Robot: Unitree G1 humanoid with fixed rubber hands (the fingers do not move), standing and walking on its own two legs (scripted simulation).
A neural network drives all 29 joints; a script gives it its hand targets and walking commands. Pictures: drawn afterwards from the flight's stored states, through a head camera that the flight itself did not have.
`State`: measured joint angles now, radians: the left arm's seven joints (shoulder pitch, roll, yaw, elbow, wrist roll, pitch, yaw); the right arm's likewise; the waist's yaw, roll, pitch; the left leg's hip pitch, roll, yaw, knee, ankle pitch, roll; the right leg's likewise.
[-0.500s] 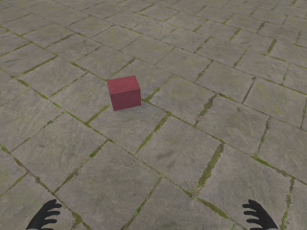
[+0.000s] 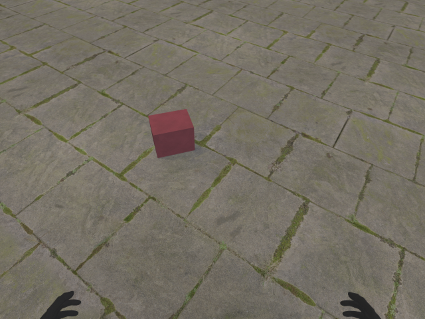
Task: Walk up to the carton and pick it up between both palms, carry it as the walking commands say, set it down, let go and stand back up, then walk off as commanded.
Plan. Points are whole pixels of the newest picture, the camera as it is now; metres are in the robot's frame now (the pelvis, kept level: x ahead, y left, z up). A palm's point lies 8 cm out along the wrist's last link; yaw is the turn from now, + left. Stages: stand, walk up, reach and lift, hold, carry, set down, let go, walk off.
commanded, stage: stand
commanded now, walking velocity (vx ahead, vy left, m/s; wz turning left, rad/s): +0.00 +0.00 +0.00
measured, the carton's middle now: (172, 133) +1.25 +0.24 -0.68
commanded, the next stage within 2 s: walk up in 0.98 s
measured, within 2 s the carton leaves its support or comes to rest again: neither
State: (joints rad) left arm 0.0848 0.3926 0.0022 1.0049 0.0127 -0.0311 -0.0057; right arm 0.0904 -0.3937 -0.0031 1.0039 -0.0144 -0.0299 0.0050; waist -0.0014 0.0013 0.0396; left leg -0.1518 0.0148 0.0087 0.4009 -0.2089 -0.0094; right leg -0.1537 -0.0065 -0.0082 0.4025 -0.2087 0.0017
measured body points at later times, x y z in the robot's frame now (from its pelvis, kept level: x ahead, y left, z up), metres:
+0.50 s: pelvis +0.00 +0.00 +0.00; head +0.01 +0.00 +0.45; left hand +0.11 +0.32 -0.11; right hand +0.11 -0.32 -0.11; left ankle +0.01 +0.13 -0.74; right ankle +0.01 -0.12 -0.74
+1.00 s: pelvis +0.01 +0.00 +0.00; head +0.01 +0.00 +0.45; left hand +0.12 +0.32 -0.11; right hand +0.12 -0.32 -0.11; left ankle +0.01 +0.13 -0.74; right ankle +0.01 -0.12 -0.74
